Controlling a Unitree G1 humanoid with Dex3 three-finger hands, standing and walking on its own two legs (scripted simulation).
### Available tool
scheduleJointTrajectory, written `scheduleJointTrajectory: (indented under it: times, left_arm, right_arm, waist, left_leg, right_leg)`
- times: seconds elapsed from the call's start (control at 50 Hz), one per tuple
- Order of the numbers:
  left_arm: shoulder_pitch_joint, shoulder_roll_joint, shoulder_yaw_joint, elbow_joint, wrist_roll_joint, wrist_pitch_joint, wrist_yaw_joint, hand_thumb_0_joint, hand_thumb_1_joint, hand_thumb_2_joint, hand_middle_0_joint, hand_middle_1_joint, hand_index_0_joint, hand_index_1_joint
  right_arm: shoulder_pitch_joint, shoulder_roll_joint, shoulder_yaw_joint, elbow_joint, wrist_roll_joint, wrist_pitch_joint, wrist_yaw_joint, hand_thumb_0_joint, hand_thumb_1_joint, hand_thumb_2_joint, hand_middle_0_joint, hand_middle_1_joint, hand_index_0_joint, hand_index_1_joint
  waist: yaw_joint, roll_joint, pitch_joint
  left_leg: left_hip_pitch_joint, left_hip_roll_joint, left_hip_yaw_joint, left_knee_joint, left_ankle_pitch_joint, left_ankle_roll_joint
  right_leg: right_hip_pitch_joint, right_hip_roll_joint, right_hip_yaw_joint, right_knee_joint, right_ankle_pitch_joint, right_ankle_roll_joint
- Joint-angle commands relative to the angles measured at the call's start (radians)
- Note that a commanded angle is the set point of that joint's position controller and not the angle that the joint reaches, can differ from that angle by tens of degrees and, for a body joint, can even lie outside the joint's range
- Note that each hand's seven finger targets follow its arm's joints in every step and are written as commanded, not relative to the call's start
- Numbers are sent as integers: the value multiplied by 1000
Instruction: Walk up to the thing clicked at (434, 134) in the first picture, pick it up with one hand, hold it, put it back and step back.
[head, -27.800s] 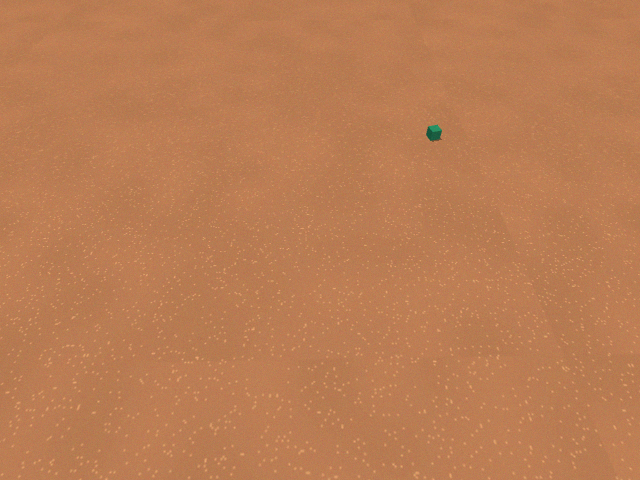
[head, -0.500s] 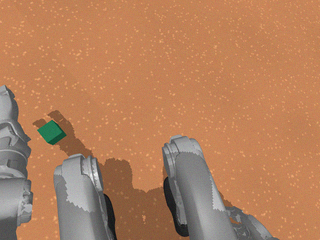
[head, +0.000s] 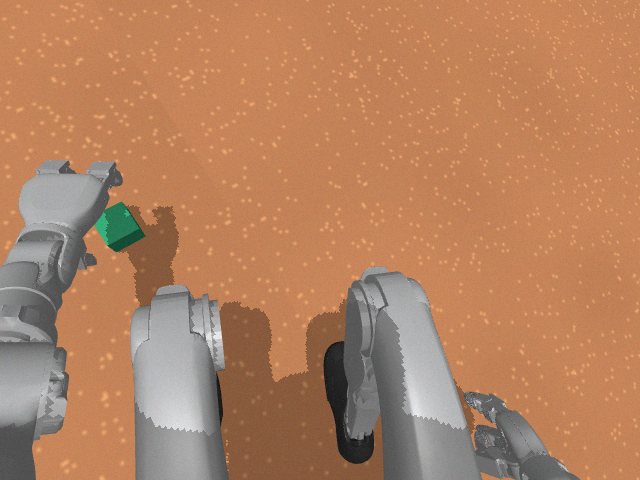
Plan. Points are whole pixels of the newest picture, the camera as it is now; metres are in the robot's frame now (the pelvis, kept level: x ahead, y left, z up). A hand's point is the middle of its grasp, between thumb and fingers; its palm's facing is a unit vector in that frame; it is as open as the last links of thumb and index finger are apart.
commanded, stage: home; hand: left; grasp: from above
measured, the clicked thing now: (119, 227) +0.46 +0.27 -0.32
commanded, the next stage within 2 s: none
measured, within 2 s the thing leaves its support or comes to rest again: neither
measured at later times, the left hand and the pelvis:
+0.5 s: hand (50, 231) +0.38 +0.26 -0.03, palm faces -0.38 -0.50 -0.78, open 9.8 cm; pelvis +0.02 +0.00 +0.10, yaw +1 degrees
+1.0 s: hand out of the picture +0.27 +0.22 +0.19, palm faces +0.04 -0.94 -0.34, open 7.4 cm; pelvis +0.06 +0.00 +0.28, yaw +6 degrees
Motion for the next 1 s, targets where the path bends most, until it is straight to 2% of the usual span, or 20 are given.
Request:
scheduleJointTrajectory:
  times: [0.0,0.02,0.06,0.14,0.24,0.26,0.3,0.34,0.36,0.4,0.48,0.52,0.54,0.6,0.68,0.72,0.74,0.84,0.88,0.98]
  left_arm:
    - [-391,266,126,-94,15,75,160,0,-130,688,-358,-695,-383,-669]
    - [-370,285,149,-77,22,101,170,0,-111,672,-368,-683,-397,-655]
    - [-371,334,188,-113,1,140,177,0,-158,832,-212,-634,-237,-653]
    - [-334,319,170,-145,-94,195,107,0,-39,861,-207,-580,-190,-596]
    - [-157,246,157,-242,-273,229,-72,0,126,903,-213,-561,-198,-576]
    - [-78,163,101,-234,-317,242,-119,0,163,908,-213,-553,-199,-567]
    - [25,120,77,-413,-411,254,-199,0,299,888,-207,-491,-196,-501]
    - [154,123,97,-575,-505,267,-268,0,421,874,-202,-437,-194,-445]
    - [244,96,100,-608,-545,274,-298,0,493,906,-207,-441,-199,-448]
    - [260,103,121,-784,-617,273,-333,0,612,914,-207,-408,-201,-413]
    - [341,72,165,-931,-709,262,-335,0,898,898,-199,-298,-199,-297]
    - [357,29,158,-980,-740,263,-328,0,900,899,-199,-297,-199,-297]
    - [384,-9,133,-1018,-752,265,-326,0,900,899,-199,-297,-199,-297]
    - [507,-41,139,-1060,-799,306,-324,0,900,899,-199,-297,-199,-297]
    - [611,-128,75,-1183,-932,386,-346,0,900,899,-199,-298,-199,-297]
    - [671,-130,87,-1229,-994,419,-349,0,900,899,-199,-298,-199,-298]
    - [691,-144,72,-1228,-1021,435,-349,0,900,899,-199,-298,-199,-298]
    - [819,-165,90,-1339,-1138,496,-335,0,900,899,-199,-298,-199,-298]
    - [888,-197,88,-1336,-1171,523,-327,0,900,899,-199,-299,-199,-298]
    - [1036,-244,117,-1404,-1242,587,-319,0,900,899,-199,-298,-199,-298]
  right_arm:
    - [207,-233,-73,1,-16,-11,-14,0,-883,-893,200,300,200,300]
    - [208,-236,-76,-6,-16,-11,-12,0,-883,-892,200,300,200,300]
    - [200,-236,-80,-23,-14,-9,-7,0,-889,-896,200,301,200,301]
    - [233,-221,-83,-36,1,-7,0,0,-891,-897,200,300,200,300]
    - [266,-212,-110,-66,42,-2,-4,0,-892,-897,200,300,200,300]
    - [275,-197,-108,-56,56,5,-5,0,-893,-897,200,300,200,300]
    - [276,-197,-115,-89,82,17,-15,0,-894,-897,200,300,200,300]
    - [256,-199,-122,-120,105,25,-30,0,-896,-898,200,300,200,300]
    - [248,-197,-121,-134,112,28,-38,0,-896,-898,200,300,200,300]
    - [220,-181,-116,-161,123,31,-57,0,-897,-898,200,300,200,300]
    - [173,-135,-111,-189,140,23,-89,0,-900,-900,200,300,200,300]
    - [142,-126,-113,-202,144,15,-101,0,-900,-900,200,300,200,300]
    - [134,-125,-116,-207,146,10,-108,0,-900,-900,200,300,200,300]
    - [96,-135,-117,-237,155,-2,-128,0,-900,-900,200,300,200,300]
    - [45,-128,-106,-270,163,-22,-151,0,-900,-900,200,300,200,300]
    - [27,-124,-97,-285,168,-33,-165,0,-900,-900,200,300,200,300]
    - [21,-119,-89,-291,171,-38,-171,0,-900,-900,200,300,200,300]
    - [32,-86,-63,-319,176,-63,-203,0,-900,-900,200,300,200,300]
    - [56,-70,-52,-316,175,-70,-215,0,-900,-900,200,300,200,300]
    - [96,-52,-32,-340,174,-86,-252,0,-900,-900,200,300,200,300]
  waist:
    - [-22,391,-735]
    - [-13,415,-759]
    - [6,432,-822]
    - [6,374,-857]
    - [33,245,-869]
    - [36,226,-850]
    - [39,193,-849]
    - [70,150,-823]
    - [69,115,-778]
    - [71,83,-776]
    - [86,68,-723]
    - [87,129,-684]
    - [88,181,-667]
    - [111,229,-633]
    - [86,212,-588]
    - [88,189,-571]
    - [78,174,-540]
    - [77,179,-506]
    - [71,157,-463]
    - [89,157,-425]
  left_leg:
    - [639,0,85,-269,123,14]
    - [656,-2,88,-274,128,14]
    - [664,1,97,-279,131,19]
    - [613,1,112,-288,100,40]
    - [587,-5,116,-346,99,51]
    - [578,-7,120,-368,92,52]
    - [605,-8,113,-419,96,56]
    - [619,-5,107,-463,120,60]
    - [619,-3,100,-482,130,62]
    - [641,1,99,-500,167,67]
    - [696,5,109,-564,161,68]
    - [766,6,98,-629,111,59]
    - [815,8,87,-675,91,52]
    - [951,25,40,-820,-12,38]
    - [1063,27,19,-930,-53,35]
    - [1112,23,12,-974,-65,36]
    - [1126,22,12,-993,-72,37]
    - [1257,14,42,-1077,56,33]
    - [1297,13,50,-1118,130,34]
    - [1437,11,48,-1237,259,27]
  right_leg:
    - [171,20,-105,-186,160,-74]
    - [175,14,-102,-177,164,-76]
    - [208,10,-90,-184,169,-79]
    - [306,20,-71,-260,145,-77]
    - [474,28,-56,-351,142,-64]
    - [503,30,-49,-375,140,-63]
    - [569,29,-46,-425,159,-59]
    - [620,31,-41,-460,198,-55]
    - [628,28,-40,-476,216,-52]
    - [689,29,-26,-514,260,-49]
    - [760,21,3,-609,241,-50]
    - [734,12,11,-642,180,-60]
    - [723,9,9,-654,160,-63]
    - [732,8,-5,-704,84,-62]
    - [814,9,-6,-812,64,-52]
    - [865,9,-2,-867,56,-50]
    - [880,9,1,-892,48,-49]
    - [1041,7,15,-1016,126,-52]
    - [1111,7,20,-1073,185,-51]
    - [1283,8,20,-1188,284,-51]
